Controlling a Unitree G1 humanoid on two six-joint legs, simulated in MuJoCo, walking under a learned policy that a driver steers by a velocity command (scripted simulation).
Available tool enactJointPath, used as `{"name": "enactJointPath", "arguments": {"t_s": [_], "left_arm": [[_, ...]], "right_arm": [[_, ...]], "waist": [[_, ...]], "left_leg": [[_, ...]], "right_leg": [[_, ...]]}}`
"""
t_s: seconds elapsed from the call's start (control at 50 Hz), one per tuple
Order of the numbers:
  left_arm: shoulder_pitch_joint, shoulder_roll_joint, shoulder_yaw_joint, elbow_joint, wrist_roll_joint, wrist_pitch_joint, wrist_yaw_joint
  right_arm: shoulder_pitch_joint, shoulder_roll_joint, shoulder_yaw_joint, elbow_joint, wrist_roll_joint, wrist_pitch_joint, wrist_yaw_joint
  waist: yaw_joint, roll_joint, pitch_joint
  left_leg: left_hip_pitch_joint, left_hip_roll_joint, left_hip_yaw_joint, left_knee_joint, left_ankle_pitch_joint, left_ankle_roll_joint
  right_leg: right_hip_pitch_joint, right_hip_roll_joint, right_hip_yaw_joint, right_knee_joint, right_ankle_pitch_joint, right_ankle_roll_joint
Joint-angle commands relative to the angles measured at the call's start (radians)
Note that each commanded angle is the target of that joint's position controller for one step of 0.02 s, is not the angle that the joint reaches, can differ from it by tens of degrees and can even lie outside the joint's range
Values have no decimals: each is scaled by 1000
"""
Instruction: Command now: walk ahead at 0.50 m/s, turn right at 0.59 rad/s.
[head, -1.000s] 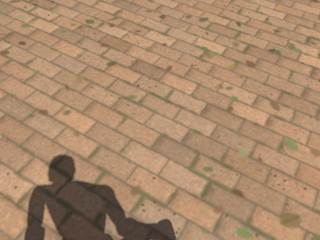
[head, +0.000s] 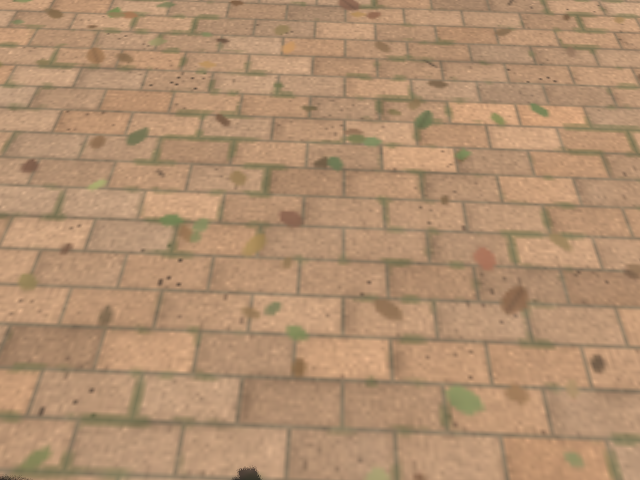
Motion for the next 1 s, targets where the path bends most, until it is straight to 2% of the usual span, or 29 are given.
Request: {"name": "enactJointPath", "arguments": {"t_s": [0.02,0.06,0.12,0.18,0.24,0.3,0.34,0.38,0.4,0.42,0.44,0.46,0.48,0.5,0.52,0.54,0.56,0.58,0.62,0.66,0.72,0.8,0.86,0.9,0.92,0.94,0.96,0.98,1.0], "left_arm": [[-24,64,9,-81,23,5,-19],[-23,48,5,-85,26,27,-35],[-110,33,-2,-125,23,38,-50],[-213,20,-12,-166,22,37,-61],[-313,-6,-29,-200,18,30,-74],[-393,-5,-35,-233,23,29,-82],[-411,5,-33,-246,30,30,-79],[-361,21,-24,-238,36,29,-69],[-272,37,-14,-214,38,24,-61],[-107,63,4,-160,45,15,-49],[30,160,37,-131,54,15,-30],[-9,253,60,-154,17,25,-20],[27,235,58,-161,4,35,-11],[-10,192,47,-137,0,32,0],[-49,138,33,-129,-3,26,3],[-85,113,23,-128,-7,17,7],[-119,94,16,-138,-8,9,6],[-120,89,13,-139,-10,-1,3],[-93,107,18,-126,-11,-14,-3],[-54,119,22,-114,-9,-17,-5],[8,103,17,-90,-11,-22,-5],[94,99,11,-51,-7,-31,3],[118,109,7,-33,4,-34,11],[101,110,3,-20,10,-35,18],[90,113,1,-14,10,-36,23],[80,119,1,-7,8,-36,24],[62,117,-3,-6,-3,-41,23],[71,64,-19,-41,-14,-49,24],[242,15,-21,-13,-52,-39,27]], "right_arm": [[133,-90,-31,-7,6,-7,-7],[164,-93,-32,16,16,-26,-1],[195,-104,-41,39,25,-43,8],[223,-101,-42,60,23,-41,9],[239,-111,-46,75,23,-39,9],[282,-138,-54,97,23,-32,1],[311,-153,-57,114,22,-19,-4],[322,-184,-63,126,20,-3,-11],[325,-198,-65,128,20,7,-13],[316,-199,-63,119,24,15,-14],[331,-152,-49,76,30,13,-7],[302,-94,-41,-2,26,5,11],[184,-163,-53,-26,15,-2,13],[153,-131,-42,-35,29,-13,16],[177,-120,-37,-19,29,-18,13],[182,-118,-38,-19,13,-7,13],[218,-115,-36,-5,-3,12,15],[232,-112,-37,-2,-11,29,18],[210,-96,-35,-12,-10,47,25],[128,-89,-33,-40,-7,51,26],[24,-81,-28,-64,-3,47,30],[-90,-72,-20,-95,4,36,39],[-142,-79,-18,-115,11,27,44],[-105,-86,-22,-107,11,20,43],[-34,-95,-28,-82,8,14,37],[84,-109,-36,-41,6,4,26],[218,-125,-42,-4,-3,-13,14],[370,-201,-55,18,-20,-22,-1],[370,-269,-77,34,-4,-10,8]], "waist": [[-69,106,-31],[-58,138,-35],[-58,122,-26],[-72,115,3],[-91,115,21],[-112,111,41],[-114,111,40],[-84,130,-7],[-45,128,-63],[29,90,-156],[75,-37,-279],[16,-242,-355],[73,-73,-316],[38,-27,-191],[-16,21,-101],[-56,24,-66],[-87,18,-67],[-98,8,-75],[-101,7,-65],[-78,0,-30],[-37,-19,-3],[15,-23,4],[30,-34,24],[-1,-40,38],[-33,-45,10],[-83,-38,-50],[-153,-17,-123],[-191,95,-262],[-113,320,-389]], "left_leg": [[283,300,-343,-336,-74,114],[258,271,-229,-352,93,108],[284,278,-126,-388,202,125],[302,258,-21,-404,264,121],[300,236,72,-401,292,101],[357,264,113,-385,341,89],[423,281,143,-327,470,78],[471,287,183,-170,788,66],[470,285,198,-20,882,63],[382,267,221,206,807,42],[104,226,228,525,454,2],[-274,16,137,854,-352,-56],[-383,40,-36,895,-299,-50],[-398,90,-54,843,-208,-41],[-333,125,-53,727,-166,-38],[-271,142,-63,659,-168,-44],[-209,145,-63,626,-164,-54],[-180,140,-57,600,-164,-62],[-187,131,-42,535,-119,-77],[-235,129,-37,451,-38,-89],[-281,125,-35,299,96,-87],[-286,96,-22,154,184,-59],[-271,73,1,74,158,-16],[-177,44,7,14,97,22],[-73,5,20,-8,64,38],[62,-35,33,-50,81,57],[261,9,1,-112,231,81],[521,247,-225,-57,518,129],[698,489,-583,-70,932,313]], "right_leg": [[-326,-133,-6,94,81,18],[-307,-139,-27,92,111,30],[-387,-159,-35,64,189,44],[-438,-167,-64,-50,287,58],[-379,-166,-117,-244,394,50],[-336,-158,-174,-372,365,20],[-310,-133,-205,-425,290,-10],[-205,-66,-244,-458,178,-52],[-102,-24,-249,-487,144,-78],[115,5,-232,-561,177,-111],[416,-183,42,-604,12,-182],[620,-440,589,-730,58,-302],[602,-435,570,-772,223,-304],[490,-412,413,-765,345,-288],[340,-359,317,-778,472,-244],[245,-307,256,-791,532,-217],[183,-273,214,-808,559,-206],[150,-257,200,-819,584,-209],[109,-230,181,-847,560,-213],[95,-216,189,-875,494,-203],[147,-207,175,-888,497,-171],[252,-222,164,-857,601,-141],[329,-258,149,-845,665,-125],[335,-266,122,-799,813,-94],[333,-252,103,-722,999,-72],[336,-222,85,-585,1136,-50],[259,-179,52,-408,1066,-26],[79,-108,11,-124,663,1],[-157,77,-29,197,-165,43]]}}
